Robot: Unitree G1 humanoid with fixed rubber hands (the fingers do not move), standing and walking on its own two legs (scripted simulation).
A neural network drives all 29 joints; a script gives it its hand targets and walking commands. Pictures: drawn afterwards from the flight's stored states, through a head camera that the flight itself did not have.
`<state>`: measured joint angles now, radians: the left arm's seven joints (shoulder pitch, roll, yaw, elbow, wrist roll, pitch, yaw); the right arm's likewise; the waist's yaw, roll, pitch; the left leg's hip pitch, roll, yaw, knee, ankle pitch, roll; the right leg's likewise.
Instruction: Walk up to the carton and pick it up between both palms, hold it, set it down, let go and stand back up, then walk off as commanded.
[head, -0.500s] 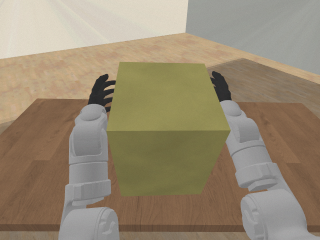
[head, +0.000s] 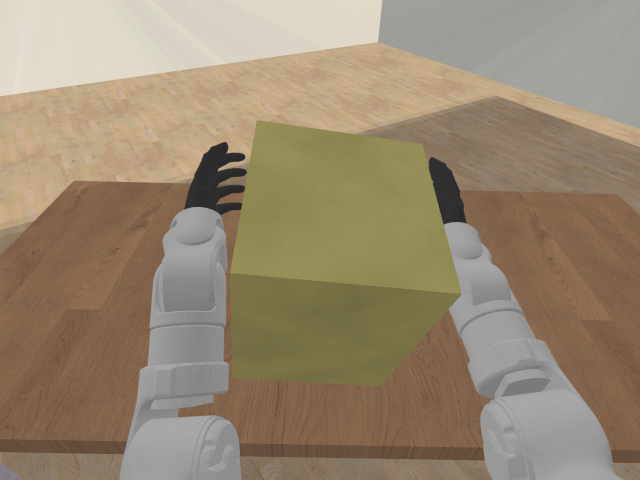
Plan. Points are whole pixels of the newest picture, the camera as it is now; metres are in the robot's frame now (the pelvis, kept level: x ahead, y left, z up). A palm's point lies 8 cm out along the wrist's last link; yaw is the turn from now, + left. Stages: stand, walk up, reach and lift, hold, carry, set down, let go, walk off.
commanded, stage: set down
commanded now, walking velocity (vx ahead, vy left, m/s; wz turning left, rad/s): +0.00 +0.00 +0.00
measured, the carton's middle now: (324, 264) +0.36 +0.00 +0.14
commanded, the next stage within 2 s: none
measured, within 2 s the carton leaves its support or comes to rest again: neither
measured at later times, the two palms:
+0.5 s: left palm (203, 232) +0.36 +0.14 +0.19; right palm (433, 234) +0.39 -0.14 +0.16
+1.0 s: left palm (210, 247) +0.36 +0.14 +0.17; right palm (429, 241) +0.40 -0.15 +0.14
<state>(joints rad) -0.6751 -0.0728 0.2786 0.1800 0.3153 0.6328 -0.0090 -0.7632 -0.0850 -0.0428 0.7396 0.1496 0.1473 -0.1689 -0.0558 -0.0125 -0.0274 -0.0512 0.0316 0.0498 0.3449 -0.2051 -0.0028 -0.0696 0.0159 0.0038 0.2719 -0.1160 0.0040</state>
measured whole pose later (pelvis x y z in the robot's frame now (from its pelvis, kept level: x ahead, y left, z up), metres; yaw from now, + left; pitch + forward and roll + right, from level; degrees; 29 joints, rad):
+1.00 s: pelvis +0.01 +0.00 +0.00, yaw +0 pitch -4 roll -1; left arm -0.59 -0.19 0.24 0.20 0.33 0.60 0.14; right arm -0.72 -0.13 -0.09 0.87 0.13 0.08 -0.03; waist 0.02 -0.01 0.00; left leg -0.05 0.04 0.05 0.34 -0.22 -0.01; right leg -0.07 0.02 0.00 0.27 -0.13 -0.01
